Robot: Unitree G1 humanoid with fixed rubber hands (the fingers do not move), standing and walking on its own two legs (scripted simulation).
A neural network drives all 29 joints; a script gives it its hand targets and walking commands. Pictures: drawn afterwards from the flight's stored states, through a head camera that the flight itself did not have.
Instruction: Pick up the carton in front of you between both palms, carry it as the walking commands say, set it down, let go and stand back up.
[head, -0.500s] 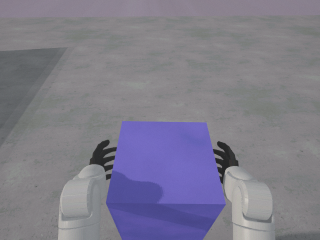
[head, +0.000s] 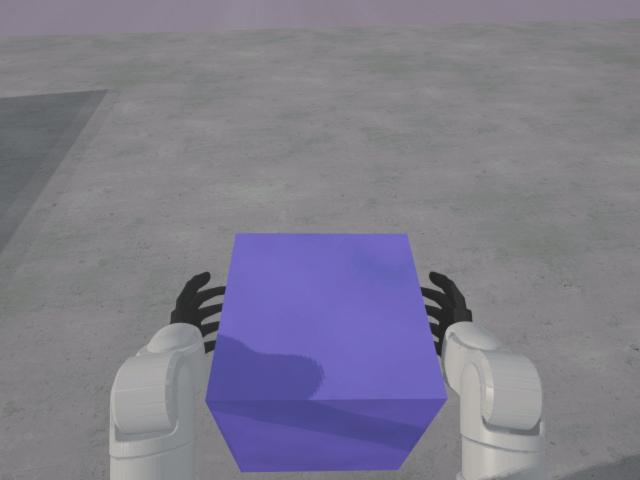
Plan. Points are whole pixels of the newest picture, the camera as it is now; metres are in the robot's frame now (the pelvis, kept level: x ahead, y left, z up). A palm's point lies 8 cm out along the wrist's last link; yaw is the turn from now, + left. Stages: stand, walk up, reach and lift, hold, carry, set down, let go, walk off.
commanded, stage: carry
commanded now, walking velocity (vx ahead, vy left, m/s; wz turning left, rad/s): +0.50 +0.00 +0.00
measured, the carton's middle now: (321, 357) +0.28 +0.00 +0.03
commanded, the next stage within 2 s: none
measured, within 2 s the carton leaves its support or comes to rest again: neither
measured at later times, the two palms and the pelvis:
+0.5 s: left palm (221, 191) +0.56 +0.16 +0.09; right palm (393, 187) +0.56 -0.13 +0.09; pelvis +0.29 +0.01 +0.00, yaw -1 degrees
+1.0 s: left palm (243, 170) +0.67 +0.14 +0.06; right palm (394, 171) +0.66 -0.16 +0.06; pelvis +0.40 +0.00 +0.00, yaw -1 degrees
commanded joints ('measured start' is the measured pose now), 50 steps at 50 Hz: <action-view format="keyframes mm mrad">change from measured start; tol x16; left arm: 1 -400 -829 -684 35 -378 11 -261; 28 -491 -903 -742 -60 -409 -8 -268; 50 -401 -848 -656 189 -257 -280 -272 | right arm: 1 -426 820 677 -6 375 13 241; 19 -394 874 725 -113 383 -27 220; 50 -383 845 631 173 246 -271 251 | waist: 1 41 -18 -173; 3 41 -334 -224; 6 31 -78 -220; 19 27 -174 -132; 24 -9 243 -354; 50 12 -11 -236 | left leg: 1 -242 89 42 386 412 42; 3 -701 -59 -93 830 -91 9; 5 -739 37 -180 927 -45 49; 15 -589 -3 -33 319 260 21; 21 -177 -51 49 -19 634 26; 23 225 260 -253 137 1331 130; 24 308 333 -371 123 1361 242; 32 -46 155 -90 26 543 92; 39 -133 107 -86 211 822 64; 50 -117 98 -78 233 800 61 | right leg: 1 469 -55 106 -72 -114 -28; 3 716 -362 705 -253 -101 -218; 10 503 -238 239 -283 -3 -113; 18 518 -147 -1 -134 548 -60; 21 406 -86 -49 68 420 13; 24 41 36 83 430 -451 82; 27 97 -18 169 200 -507 32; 32 339 -45 106 -103 -39 47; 39 343 -91 130 31 424 28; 50 342 -78 127 47 441 21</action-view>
